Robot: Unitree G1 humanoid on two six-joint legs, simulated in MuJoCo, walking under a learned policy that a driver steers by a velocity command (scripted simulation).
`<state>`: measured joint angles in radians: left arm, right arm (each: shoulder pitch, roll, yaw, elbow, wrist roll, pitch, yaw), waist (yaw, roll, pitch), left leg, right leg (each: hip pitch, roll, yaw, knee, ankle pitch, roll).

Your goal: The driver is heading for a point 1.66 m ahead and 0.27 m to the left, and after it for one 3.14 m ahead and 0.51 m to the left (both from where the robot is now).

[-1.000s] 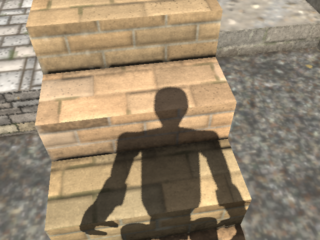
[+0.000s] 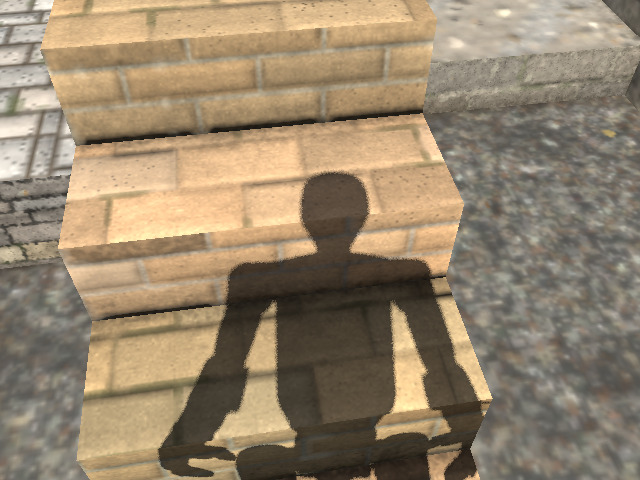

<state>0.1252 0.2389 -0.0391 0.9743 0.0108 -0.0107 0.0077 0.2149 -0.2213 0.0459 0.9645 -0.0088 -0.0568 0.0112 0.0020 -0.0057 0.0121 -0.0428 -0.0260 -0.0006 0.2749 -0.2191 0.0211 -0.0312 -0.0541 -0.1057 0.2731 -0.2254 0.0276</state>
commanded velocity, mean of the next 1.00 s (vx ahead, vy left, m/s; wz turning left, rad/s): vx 0.33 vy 0.00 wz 0.00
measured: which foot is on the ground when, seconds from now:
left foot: down 0.00-1.00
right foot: down 0.00-1.00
